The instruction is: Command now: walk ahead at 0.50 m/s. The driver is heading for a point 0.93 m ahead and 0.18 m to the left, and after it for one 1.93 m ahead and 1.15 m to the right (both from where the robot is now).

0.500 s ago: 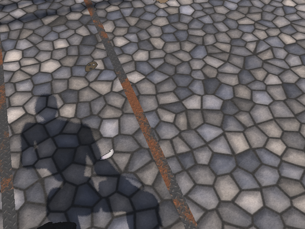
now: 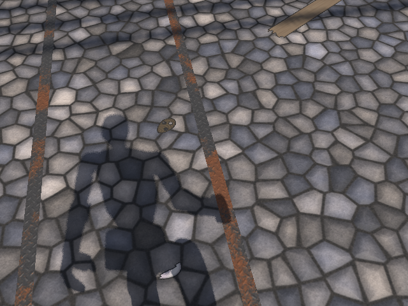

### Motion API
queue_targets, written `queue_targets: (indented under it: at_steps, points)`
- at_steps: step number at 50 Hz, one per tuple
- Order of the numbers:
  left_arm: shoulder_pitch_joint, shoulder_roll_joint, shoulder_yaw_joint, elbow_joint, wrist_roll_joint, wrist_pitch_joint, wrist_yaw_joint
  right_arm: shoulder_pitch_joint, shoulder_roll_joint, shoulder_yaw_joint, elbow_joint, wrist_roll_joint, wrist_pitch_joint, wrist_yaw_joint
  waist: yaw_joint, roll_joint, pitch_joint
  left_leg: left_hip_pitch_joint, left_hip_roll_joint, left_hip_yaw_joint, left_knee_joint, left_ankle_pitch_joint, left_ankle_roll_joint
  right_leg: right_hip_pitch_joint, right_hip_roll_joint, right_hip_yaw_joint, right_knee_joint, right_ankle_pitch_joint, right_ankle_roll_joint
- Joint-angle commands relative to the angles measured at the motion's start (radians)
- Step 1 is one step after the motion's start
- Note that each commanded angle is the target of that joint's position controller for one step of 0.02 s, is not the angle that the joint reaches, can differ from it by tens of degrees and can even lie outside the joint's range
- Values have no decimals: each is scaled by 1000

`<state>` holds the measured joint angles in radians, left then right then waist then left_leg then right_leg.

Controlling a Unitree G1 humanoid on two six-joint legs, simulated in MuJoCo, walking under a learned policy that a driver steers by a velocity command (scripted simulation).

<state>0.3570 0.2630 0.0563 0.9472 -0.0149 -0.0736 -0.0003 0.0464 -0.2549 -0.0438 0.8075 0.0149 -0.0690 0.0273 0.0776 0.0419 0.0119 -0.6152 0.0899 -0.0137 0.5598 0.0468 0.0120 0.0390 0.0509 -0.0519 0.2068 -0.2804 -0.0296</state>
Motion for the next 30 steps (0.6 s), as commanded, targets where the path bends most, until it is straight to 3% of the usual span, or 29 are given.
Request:
queue_targets:
  at_steps: [1,2,3,4,5,6,7,8,9,10,12,14,17,22,27,29,30]
  points:
    - [20,182,44,-16,-6,8,11,-91,-93,-19,-90,3,-24,15,-28,-113,55,-5,-14,3,-47,-77,35,31,-321,131,13,402,-143]
    - [4,190,46,-17,-6,13,12,-47,-111,-26,-80,3,-26,16,-56,-125,28,68,-36,22,-55,-113,50,42,-318,124,63,519,-132]
    - [-20,191,46,-21,-7,19,14,52,-136,-42,-51,0,-27,13,-115,-126,-31,213,-70,56,-78,-115,72,29,-288,94,178,677,-112]
    - [-19,163,35,-26,-1,23,15,220,-186,-67,1,-4,-26,4,-182,-100,-140,459,-65,49,-64,-92,103,-57,-231,54,379,694,-82]
    - [50,90,10,-50,17,14,13,364,-274,-89,27,-22,-23,-4,-189,58,-298,836,164,-258,-42,-118,208,-372,-131,3,742,389,-29]
    - [117,12,-15,-37,16,-9,5,405,-279,-87,43,-10,-18,2,-166,257,-394,1022,300,-660,-200,-309,309,-652,17,87,987,-291,6]
    - [29,123,12,-45,-12,-28,-3,377,-197,-62,39,-2,-20,2,-191,159,-312,965,272,-639,-248,-432,268,-762,-43,178,1091,-298,-13]
    - [-57,153,19,-75,-30,-39,-6,289,-171,-52,22,-2,-22,-1,-172,110,-176,823,246,-507,-273,-395,233,-808,-95,145,1084,-202,-28]
    - [-102,148,20,-79,-21,-41,0,219,-150,-46,8,-12,-23,-1,-146,35,-104,682,212,-409,-303,-311,218,-773,-142,123,1037,-108,-29]
    - [-107,137,26,-79,-9,-35,4,175,-124,-38,3,-22,-26,1,-112,29,-58,572,180,-334,-333,-224,210,-721,-174,123,981,-48,-25]
    - [-67,97,24,-65,-5,-11,5,155,-101,-32,9,-26,-33,4,-71,51,-50,479,144,-252,-388,-157,208,-632,-199,126,924,4,-16]
    - [-87,79,23,-71,1,5,9,173,-123,-37,25,-20,-41,-1,-62,38,-22,446,138,-195,-424,-92,221,-654,-207,116,860,52,3]
    - [-185,77,24,-103,13,7,10,224,-147,-43,52,-18,-36,-17,-82,11,10,477,131,-138,-448,-23,219,-736,-208,111,702,202,31]
    - [-346,45,8,-144,6,-7,-8,298,-158,-42,91,-6,-26,-31,-135,14,46,501,91,-42,-457,-34,181,-682,-160,61,429,401,35]
    - [-451,59,2,-192,-4,-19,-36,361,-170,-51,139,2,-1,-37,-153,19,77,670,163,-54,-386,26,174,-713,-136,64,315,317,1]
    - [-414,85,10,-189,-5,-24,-44,345,-182,-57,142,4,9,-41,-119,37,51,714,181,-56,-325,150,156,-645,-116,52,292,241,-26]
    - [-352,108,22,-173,-3,-26,-43,324,-191,-59,138,5,13,-43,-80,53,11,718,172,-44,-254,309,144,-543,-86,25,284,211,-43]
